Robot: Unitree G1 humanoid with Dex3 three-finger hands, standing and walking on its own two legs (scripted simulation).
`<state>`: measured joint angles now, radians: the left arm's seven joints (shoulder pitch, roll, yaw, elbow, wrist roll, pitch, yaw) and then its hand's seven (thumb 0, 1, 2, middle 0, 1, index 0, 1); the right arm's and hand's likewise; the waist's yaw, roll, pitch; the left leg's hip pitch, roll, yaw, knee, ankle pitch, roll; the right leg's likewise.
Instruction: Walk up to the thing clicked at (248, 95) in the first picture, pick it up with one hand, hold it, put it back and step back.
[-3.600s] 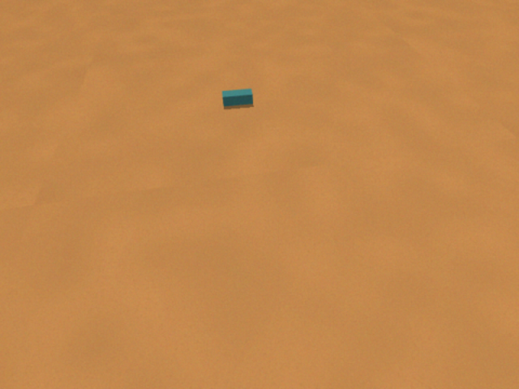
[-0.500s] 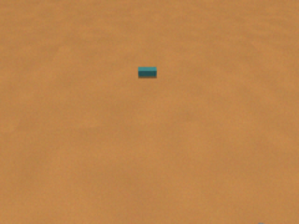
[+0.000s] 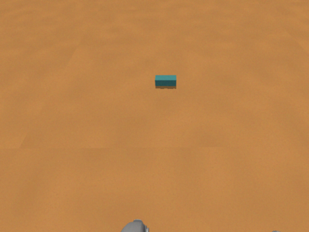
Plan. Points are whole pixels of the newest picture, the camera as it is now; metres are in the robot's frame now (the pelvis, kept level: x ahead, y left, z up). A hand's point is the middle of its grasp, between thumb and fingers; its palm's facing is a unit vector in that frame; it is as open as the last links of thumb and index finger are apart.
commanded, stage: walk up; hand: left
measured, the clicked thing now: (165, 80) +1.59 +0.10 -0.74
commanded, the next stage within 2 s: none
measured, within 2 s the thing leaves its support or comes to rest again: neither
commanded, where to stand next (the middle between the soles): +1.18 -0.23 m, yaw +1 degrees
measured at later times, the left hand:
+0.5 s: hand (109, 155) +0.39 +0.23 -0.13, palm faces -0.10 -0.92 -0.38, open 7.4 cm
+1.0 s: hand (132, 131) +0.53 +0.18 -0.17, palm faces -0.01 -0.94 -0.33, open 7.4 cm
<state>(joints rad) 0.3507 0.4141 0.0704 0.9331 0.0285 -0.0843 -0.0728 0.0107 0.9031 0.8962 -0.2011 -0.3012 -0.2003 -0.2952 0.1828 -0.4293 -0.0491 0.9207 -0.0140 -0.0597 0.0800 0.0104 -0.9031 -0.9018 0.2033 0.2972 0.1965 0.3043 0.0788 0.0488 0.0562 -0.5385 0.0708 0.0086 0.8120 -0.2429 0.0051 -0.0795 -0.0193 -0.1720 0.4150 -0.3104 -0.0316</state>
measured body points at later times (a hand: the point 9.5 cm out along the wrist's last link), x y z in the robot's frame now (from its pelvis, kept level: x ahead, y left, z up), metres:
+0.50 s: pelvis +0.27 -0.05 -0.01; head +0.28 -0.05 +0.44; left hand +0.40 +0.28 -0.10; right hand +0.30 -0.39 -0.12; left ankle +0.22 +0.11 -0.74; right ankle +0.41 -0.21 -0.72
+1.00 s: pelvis +0.52 -0.10 -0.02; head +0.53 -0.08 +0.43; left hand +0.53 +0.23 -0.15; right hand +0.61 -0.42 -0.11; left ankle +0.61 +0.01 -0.74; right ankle +0.42 -0.21 -0.73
